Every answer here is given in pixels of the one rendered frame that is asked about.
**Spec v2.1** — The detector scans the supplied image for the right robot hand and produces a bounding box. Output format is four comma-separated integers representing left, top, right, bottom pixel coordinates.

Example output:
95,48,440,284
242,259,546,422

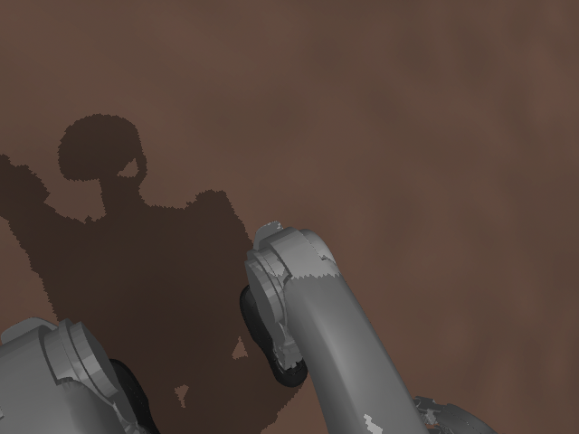
413,396,498,434

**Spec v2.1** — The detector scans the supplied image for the left robot foot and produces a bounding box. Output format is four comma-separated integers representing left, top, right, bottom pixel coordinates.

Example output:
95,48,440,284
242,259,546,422
109,359,160,434

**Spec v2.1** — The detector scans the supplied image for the right robot foot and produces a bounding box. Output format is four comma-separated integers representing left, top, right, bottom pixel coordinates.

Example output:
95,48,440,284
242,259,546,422
240,285,308,387

